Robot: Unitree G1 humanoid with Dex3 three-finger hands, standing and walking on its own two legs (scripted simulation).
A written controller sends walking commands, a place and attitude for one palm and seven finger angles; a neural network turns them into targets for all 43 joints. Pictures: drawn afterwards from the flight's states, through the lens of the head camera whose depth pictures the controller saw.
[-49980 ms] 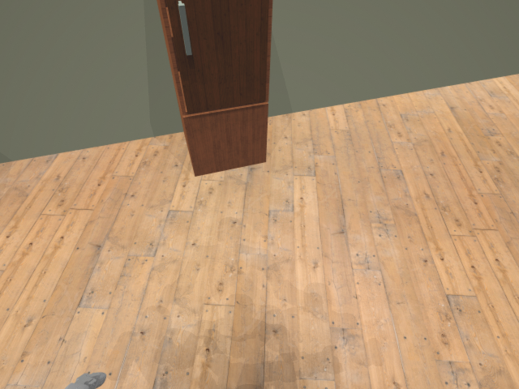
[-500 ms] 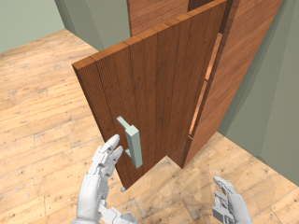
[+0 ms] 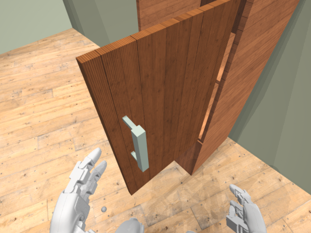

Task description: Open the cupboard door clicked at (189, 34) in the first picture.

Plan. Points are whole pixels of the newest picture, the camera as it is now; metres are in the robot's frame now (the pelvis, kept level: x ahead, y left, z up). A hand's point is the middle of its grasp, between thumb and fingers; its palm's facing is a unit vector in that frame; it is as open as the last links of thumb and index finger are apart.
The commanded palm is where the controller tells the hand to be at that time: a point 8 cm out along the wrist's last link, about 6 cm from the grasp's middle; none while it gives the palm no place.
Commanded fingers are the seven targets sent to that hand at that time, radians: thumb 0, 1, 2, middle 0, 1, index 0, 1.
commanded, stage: draw the hand back to the body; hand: left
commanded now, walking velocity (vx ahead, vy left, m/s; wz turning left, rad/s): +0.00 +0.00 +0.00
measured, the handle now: (136, 145) +0.30 +0.07 +0.09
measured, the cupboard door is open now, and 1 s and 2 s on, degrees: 86 86 86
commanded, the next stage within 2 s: step back with the hand held close in 1.68 s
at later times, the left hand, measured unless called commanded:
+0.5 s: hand (78, 199) +0.17 +0.15 +0.13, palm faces -0.02 -1.00 -0.05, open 16.3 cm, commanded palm +0.13 +0.21 +0.15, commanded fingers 0.00 -0.47 0.31 -0.15 -0.30 -0.15 -0.30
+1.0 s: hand (20, 168) +0.20 +0.24 +0.18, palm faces +0.28 -0.89 -0.37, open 12.7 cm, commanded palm +0.15 +0.29 +0.21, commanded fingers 0.00 0.41 0.69 -0.18 -0.30 -0.18 -0.30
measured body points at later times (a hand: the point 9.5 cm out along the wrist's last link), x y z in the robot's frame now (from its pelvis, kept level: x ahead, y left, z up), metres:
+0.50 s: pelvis +0.01 +0.01 +0.02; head +0.02 +0.00 +0.47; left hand +0.16 +0.20 +0.14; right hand +0.19 -0.21 -0.04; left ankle +0.04 +0.11 -0.66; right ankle -0.02 -0.09 -0.66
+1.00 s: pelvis +0.03 +0.02 +0.06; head +0.02 +0.01 +0.51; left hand +0.18 +0.28 +0.20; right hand +0.21 -0.19 -0.01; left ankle +0.04 +0.11 -0.66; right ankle -0.02 -0.09 -0.66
